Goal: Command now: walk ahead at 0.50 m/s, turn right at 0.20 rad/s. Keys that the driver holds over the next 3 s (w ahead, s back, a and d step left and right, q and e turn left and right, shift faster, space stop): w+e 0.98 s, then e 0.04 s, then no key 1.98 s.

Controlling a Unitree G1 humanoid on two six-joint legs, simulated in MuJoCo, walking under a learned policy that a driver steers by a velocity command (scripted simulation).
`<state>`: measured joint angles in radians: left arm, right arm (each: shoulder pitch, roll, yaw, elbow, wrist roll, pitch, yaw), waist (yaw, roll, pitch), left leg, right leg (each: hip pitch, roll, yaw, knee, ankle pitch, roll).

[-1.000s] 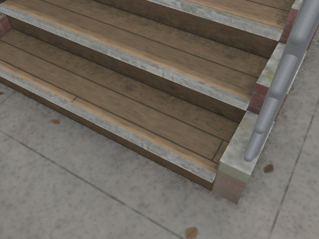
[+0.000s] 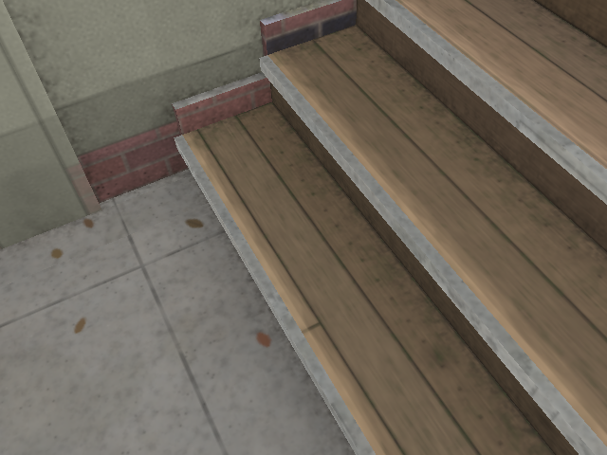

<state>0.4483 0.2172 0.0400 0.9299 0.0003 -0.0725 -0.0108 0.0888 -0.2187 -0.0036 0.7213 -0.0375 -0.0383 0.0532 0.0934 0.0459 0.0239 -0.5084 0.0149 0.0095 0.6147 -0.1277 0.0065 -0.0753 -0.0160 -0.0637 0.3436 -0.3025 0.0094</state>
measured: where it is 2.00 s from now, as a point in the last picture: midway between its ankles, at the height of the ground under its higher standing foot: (494, 340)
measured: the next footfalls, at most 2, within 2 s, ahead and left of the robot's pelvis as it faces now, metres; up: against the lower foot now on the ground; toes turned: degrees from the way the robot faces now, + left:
left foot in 0.06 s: +0.15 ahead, +0.10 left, +0.00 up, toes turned +0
right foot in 0.50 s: +0.17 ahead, -0.04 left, +0.00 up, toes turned -19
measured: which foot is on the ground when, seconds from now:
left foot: up 0.00-0.04, down 0.06-0.50, up 0.52-0.92, down 0.94-1.00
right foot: down 0.00-0.06, up 0.08-0.48, down 0.50-0.96, up 0.98-1.00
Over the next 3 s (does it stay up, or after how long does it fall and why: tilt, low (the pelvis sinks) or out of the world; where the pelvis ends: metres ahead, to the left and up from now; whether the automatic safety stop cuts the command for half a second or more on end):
stays up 0.72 -0.19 0.31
